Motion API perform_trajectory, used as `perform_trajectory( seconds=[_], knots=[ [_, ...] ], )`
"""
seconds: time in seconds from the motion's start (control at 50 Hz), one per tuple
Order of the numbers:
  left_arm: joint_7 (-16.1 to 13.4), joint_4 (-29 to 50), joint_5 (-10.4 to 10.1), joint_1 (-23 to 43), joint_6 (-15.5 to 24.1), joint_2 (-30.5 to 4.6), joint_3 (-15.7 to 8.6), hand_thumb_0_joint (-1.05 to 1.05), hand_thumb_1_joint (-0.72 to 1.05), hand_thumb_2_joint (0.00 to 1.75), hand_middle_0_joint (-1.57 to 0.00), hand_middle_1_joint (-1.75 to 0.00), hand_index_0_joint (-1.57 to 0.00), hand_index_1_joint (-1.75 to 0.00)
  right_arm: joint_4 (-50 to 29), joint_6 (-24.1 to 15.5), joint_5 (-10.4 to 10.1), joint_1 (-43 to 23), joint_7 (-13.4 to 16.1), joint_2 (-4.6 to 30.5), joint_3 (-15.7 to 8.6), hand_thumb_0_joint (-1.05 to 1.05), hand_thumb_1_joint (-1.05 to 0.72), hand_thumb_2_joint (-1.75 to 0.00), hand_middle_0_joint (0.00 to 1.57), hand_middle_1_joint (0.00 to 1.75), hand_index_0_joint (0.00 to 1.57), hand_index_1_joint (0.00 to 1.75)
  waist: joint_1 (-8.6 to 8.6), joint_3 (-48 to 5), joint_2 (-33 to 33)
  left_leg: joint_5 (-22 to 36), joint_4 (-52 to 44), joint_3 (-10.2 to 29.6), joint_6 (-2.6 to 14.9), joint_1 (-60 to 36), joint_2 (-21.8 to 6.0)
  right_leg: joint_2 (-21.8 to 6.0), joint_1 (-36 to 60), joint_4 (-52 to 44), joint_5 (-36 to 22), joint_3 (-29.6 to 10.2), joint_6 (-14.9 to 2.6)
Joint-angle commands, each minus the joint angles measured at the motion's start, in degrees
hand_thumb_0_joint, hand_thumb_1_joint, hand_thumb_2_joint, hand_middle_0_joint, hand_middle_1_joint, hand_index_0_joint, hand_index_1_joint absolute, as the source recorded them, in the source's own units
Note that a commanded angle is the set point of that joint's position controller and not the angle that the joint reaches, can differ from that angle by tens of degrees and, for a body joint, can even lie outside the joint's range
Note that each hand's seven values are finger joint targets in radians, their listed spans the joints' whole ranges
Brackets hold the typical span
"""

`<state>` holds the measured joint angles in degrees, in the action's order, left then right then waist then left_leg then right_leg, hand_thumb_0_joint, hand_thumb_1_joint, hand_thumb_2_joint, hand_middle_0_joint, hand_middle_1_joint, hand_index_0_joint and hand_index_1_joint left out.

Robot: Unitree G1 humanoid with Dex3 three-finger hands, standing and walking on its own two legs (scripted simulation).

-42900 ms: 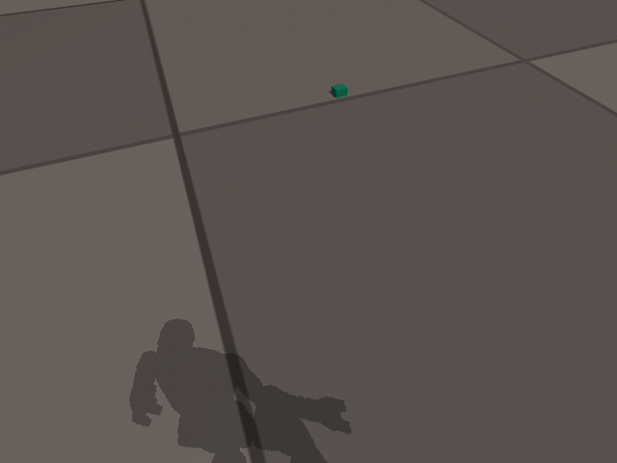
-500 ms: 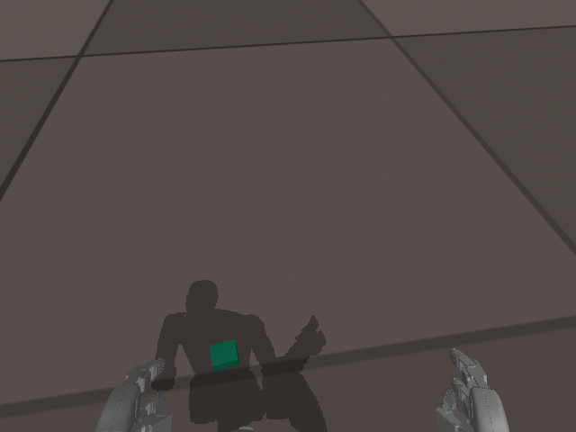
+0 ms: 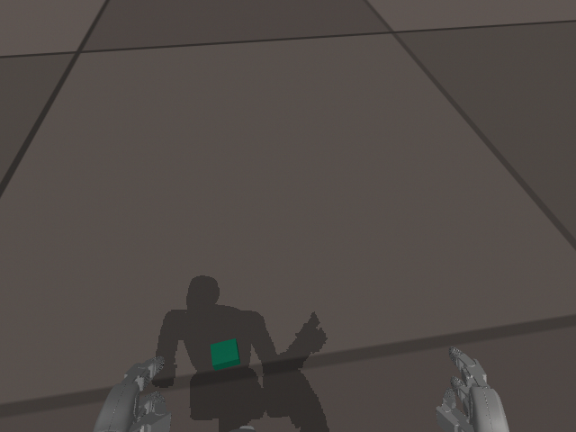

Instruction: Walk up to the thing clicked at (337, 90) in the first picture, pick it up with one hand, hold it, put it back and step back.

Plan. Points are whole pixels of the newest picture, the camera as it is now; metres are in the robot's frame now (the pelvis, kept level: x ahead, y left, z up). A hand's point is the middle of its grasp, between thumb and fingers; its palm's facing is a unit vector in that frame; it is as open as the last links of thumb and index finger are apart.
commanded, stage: home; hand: left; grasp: from above
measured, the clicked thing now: (225, 354) +0.46 +0.23 -0.69
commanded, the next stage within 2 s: stand in 0.60 s
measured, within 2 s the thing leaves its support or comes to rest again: neither
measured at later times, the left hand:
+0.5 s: hand (170, 413) +0.17 +0.18 -0.05, palm faces +0.04 -0.98 -0.20, open 7.4 cm
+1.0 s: hand out of the picture +0.11 +0.24 -0.10, palm faces +0.02 -0.94 -0.34, open 7.4 cm
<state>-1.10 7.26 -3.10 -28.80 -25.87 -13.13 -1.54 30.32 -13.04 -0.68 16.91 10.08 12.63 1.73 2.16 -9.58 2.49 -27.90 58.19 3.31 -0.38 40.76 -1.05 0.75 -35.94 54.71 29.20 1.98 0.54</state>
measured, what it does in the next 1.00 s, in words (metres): stands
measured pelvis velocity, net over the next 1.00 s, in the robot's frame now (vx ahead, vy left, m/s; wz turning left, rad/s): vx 0.00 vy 0.00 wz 0.00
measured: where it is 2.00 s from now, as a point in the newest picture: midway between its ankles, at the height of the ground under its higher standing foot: outside the picture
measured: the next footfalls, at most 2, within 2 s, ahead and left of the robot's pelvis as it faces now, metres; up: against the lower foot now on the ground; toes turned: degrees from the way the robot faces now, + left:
none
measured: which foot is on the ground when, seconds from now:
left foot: down 0.00-1.00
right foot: down 0.00-1.00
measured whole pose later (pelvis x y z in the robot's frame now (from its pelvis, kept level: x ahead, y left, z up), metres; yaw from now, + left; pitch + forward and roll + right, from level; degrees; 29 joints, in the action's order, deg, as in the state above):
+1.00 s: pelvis +0.00 +0.00 +0.04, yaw +0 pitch +1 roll +0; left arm -2.3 -43.0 2.8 -12.2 -3.1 -16.4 -2.6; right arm 50.9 -1.7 2.9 10.1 0.7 16.1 -2.8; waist -1.2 1.7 -0.7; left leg -20.6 40.5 0.7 0.7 20.9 1.0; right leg -1.6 -18.2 40.6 23.3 -0.4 1.2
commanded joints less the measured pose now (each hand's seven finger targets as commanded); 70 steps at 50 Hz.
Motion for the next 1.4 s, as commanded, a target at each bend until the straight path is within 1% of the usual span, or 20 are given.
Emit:
perform_trajectory(
  seconds=[0.0,0.18,0.22,0.24,0.34,0.4,0.58,0.66,0.68,0.7,0.72,0.76,0.82,0.92,1.02,1.16,1.2,1.24,1.32,1.38],
  knots=[
    [-0.32,11.02,-0.13,0.7,2.72,-6.13,-3.86,0.0,0.9,0.9,-0.2,-0.3,-0.2,-0.3,-9.57,-3.19,0.17,-3.99,0.8,7.78,-3.26,0.0,-0.9,-0.9,0.2,0.3,0.2,0.3,0.22,-4.38,-1.09,13.22,-8.82,-0.59,1.36,-7.62,0.78,1.11,0.53,-9.13,-13.14,1.27,-0.51],
    [-0.55,11.16,-0.16,-0.06,2.71,-6.57,-4.44,0.0,0.9,0.9,-0.2,-0.3,-0.2,-0.3,-9.26,-2.7,0.17,-3.62,0.8,7.44,-3.31,0.0,-0.9,-0.9,0.2,0.3,0.2,0.3,0.06,-5.78,-0.44,16.68,-7.66,-0.87,1.44,-8.29,0.94,0.81,1.56,-8.79,-17.03,0.93,-0.35],
    [-0.49,11.89,0.09,0.42,2.91,-5.87,-3.34,0.0,0.9,0.9,-0.2,-0.3,-0.2,-0.3,-9.74,-2.62,0.11,-3.79,0.67,7.21,-2.93,0.0,-0.9,-0.9,0.2,0.3,0.2,0.3,0.08,-4.39,-0.03,15.99,-8.04,-0.85,1.34,-7.83,0.9,0.87,1.03,-8.69,-16.26,1.12,-0.48],
    [-0.59,11.73,-0.13,0.11,3.0,-6.6,-4.3,0.0,0.9,0.9,-0.2,-0.3,-0.2,-0.3,-9.36,-2.42,0.16,-3.49,0.74,7.47,-3.33,0.0,-0.9,-0.9,0.2,0.3,0.2,0.3,0.11,-5.37,-0.12,15.59,-7.9,-0.76,1.38,-8.02,0.91,0.84,1.15,-8.73,-15.89,1.03,-0.46],
    [-0.54,11.97,0.03,0.18,2.98,-5.98,-3.41,0.0,0.9,0.9,-0.2,-0.3,-0.2,-0.3,-9.37,-2.35,0.09,-3.64,0.56,7.65,-3.48,0.0,-0.9,-0.9,0.2,0.3,0.2,0.3,0.25,-5.82,1.4,16.89,-8.58,-0.27,0.99,-9.07,0.58,1.15,0.78,-7.88,-15.99,1.39,-0.83],
    [-0.51,11.37,-0.18,0.58,2.7,-5.9,-3.51,0.0,0.9,0.9,-0.2,-0.3,-0.2,-0.3,-9.38,-2.26,0.05,-3.71,0.5,7.7,-3.36,0.0,-0.9,-0.9,0.2,0.3,0.2,0.3,0.45,-3.4,-0.12,14.83,-8.68,-0.19,1.23,-7.8,0.64,1.18,0.18,-8.62,-14.69,1.49,-0.61],
    [-0.64,12.02,-0.1,-0.83,2.95,-6.39,-4.3,0.0,0.9,0.9,-0.2,-0.3,-0.2,-0.3,-9.96,-1.98,0.05,-3.28,0.39,7.37,-3.45,0.0,-0.9,-0.9,0.2,0.3,0.2,0.3,0.13,-6.87,-0.4,19.53,-7.09,-0.56,1.32,-8.97,0.79,0.99,1.77,-7.91,-19.46,1.15,-0.41],
    [-0.54,12.04,-0.03,-0.28,2.97,-6.31,-4.01,0.0,0.9,0.9,-0.2,-0.3,-0.2,-0.3,-9.83,-1.92,0.15,-3.3,0.41,7.47,-3.56,0.0,-0.9,-0.9,0.2,0.3,0.2,0.3,0.32,-6.05,0.12,17.85,-7.25,-0.76,1.3,-8.71,0.87,0.87,1.36,-8.19,-18.13,1.05,-0.33],
    [-2.87,-8.07,7.2,16.97,14.8,-10.72,-3.2,0.0,0.9,0.9,-0.2,-0.3,-0.2,-0.3,5.2,3.58,7.16,-7.46,-3.01,12.28,-4.83,0.0,-0.9,-0.9,0.2,0.3,0.2,0.3,-4.66,8.94,-3.22,26.2,-13.33,0.61,3.82,-8.32,-1.29,-3.94,11.81,-12.06,-18.34,-3.95,-3.0],
    [-2.53,-18.43,6.89,11.73,18.71,-11.66,-4.76,0.0,0.9,0.9,-0.2,-0.3,-0.2,-0.3,5.97,5.43,7.0,-8.18,-4.31,12.83,-5.99,0.0,-0.9,-0.9,0.2,0.3,0.2,0.3,-4.09,3.1,-5.03,27.25,-13.22,-1.08,4.54,-13.83,-0.96,-4.58,13.49,-12.98,-20.27,-7.18,-5.08],
    [-2.14,-20.57,6.81,11.87,20.52,-11.85,-4.53,0.0,0.9,0.9,-0.2,-0.3,-0.2,-0.3,4.11,6.43,7.24,-7.07,-5.17,13.61,-6.2,0.0,-0.9,-0.9,0.2,0.3,0.2,0.3,-2.62,3.0,-4.45,25.03,-13.99,0.85,4.63,-15.75,-0.95,-4.04,10.69,-13.87,-19.23,-8.55,-5.61],
    [-1.82,-26.01,7.15,13.03,22.93,-12.29,-3.63,0.0,0.9,0.9,-0.2,-0.3,-0.2,-0.3,7.46,7.1,5.18,-7.5,-7.12,12.51,-6.25,0.0,-0.9,-0.9,0.2,0.3,0.2,0.3,-3.2,0.07,-2.53,27.5,-15.78,0.99,4.16,-19.85,-0.83,-5.54,16.56,-13.01,-25.6,-8.32,-4.8],
    [-1.57,-33.79,6.03,16.53,23.57,-11.84,-3.94,0.0,0.9,0.9,-0.2,-0.3,-0.2,-0.3,10.34,8.18,3.38,-9.04,-8.71,11.15,-6.55,0.0,-0.9,-0.9,0.2,0.3,0.2,0.3,-3.67,2.5,-5.23,21.89,-18.41,0.88,3.62,-20.64,0.06,-5.73,17.09,-18.23,-19.64,-8.08,-3.65],
    [-1.59,-44.67,5.76,18.27,25.37,-10.88,-3.76,0.0,0.9,0.9,-0.2,-0.3,-0.2,-0.3,15.31,9.52,3.89,-10.0,-8.91,11.76,-6.91,0.0,-0.9,-0.9,0.2,0.3,0.2,0.3,-3.94,5.97,-1.15,16.84,-25.8,3.77,4.24,-24.37,-1.97,-5.08,18.04,-22.12,-15.76,-6.35,-2.36],
    [-1.71,-52.57,5.28,18.79,26.53,-11.59,-3.62,0.0,0.9,0.9,-0.2,-0.3,-0.2,-0.3,20.03,10.24,3.32,-9.12,-8.35,12.35,-6.86,0.0,-0.9,-0.9,0.2,0.3,0.2,0.3,-3.34,6.02,-2.45,26.69,-28.6,3.29,3.28,-29.58,-2.46,-6.24,23.47,-26.2,-25.07,-6.34,-2.35],
    [-1.87,-61.09,4.8,19.46,26.39,-12.45,-3.17,0.0,0.9,0.9,-0.2,-0.3,-0.2,-0.3,25.37,11.08,2.65,-9.23,-7.66,13.43,-6.6,0.0,-0.9,-0.9,0.2,0.3,0.2,0.3,-3.14,8.64,-1.57,27.37,-36.15,3.88,2.66,-32.45,-3.63,-6.28,28.65,-31.65,-23.89,-5.34,-1.44],
    [-1.86,-62.75,4.71,19.3,26.38,-12.18,-2.86,0.0,0.9,0.9,-0.2,-0.3,-0.2,-0.3,26.82,11.08,2.41,-8.78,-7.55,13.67,-6.54,0.0,-0.9,-0.9,0.2,0.3,0.2,0.3,-3.08,8.64,-1.1,30.39,-37.06,3.65,2.42,-34.81,-3.86,-6.4,29.15,-32.66,-25.64,-5.4,-1.09],
    [-1.83,-64.41,4.7,19.49,26.28,-12.47,-2.81,0.0,0.9,0.9,-0.2,-0.3,-0.2,-0.3,27.8,11.28,2.34,-9.29,-7.59,13.67,-6.45,0.0,-0.9,-0.9,0.2,0.3,0.2,0.3,-3.16,10.32,-1.21,25.1,-39.14,4.06,2.26,-33.92,-3.77,-6.06,29.22,-33.86,-22.14,-5.14,-0.9],
    [-1.68,-66.52,4.87,20.01,26.39,-13.12,-2.81,0.0,0.9,0.9,-0.2,-0.3,-0.2,-0.3,29.05,11.53,2.23,-9.78,-7.71,13.76,-6.26,0.0,-0.9,-0.9,0.2,0.3,0.2,0.3,-3.18,11.54,-1.89,23.32,-40.8,4.12,2.24,-34.36,-3.9,-6.45,29.3,-35.6,-22.14,-5.25,-0.9],
    [-1.55,-67.79,4.88,19.96,26.32,-12.8,-2.7,0.0,0.9,0.9,-0.2,-0.3,-0.2,-0.3,29.65,11.65,2.31,-10.65,-7.82,14.21,-6.27,0.0,-0.9,-0.9,0.2,0.3,0.2,0.3,-3.49,12.79,-0.99,18.44,-42.44,4.83,2.38,-33.32,-4.29,-6.43,29.14,-36.23,-20.21,-5.15,-0.96]
  ],
)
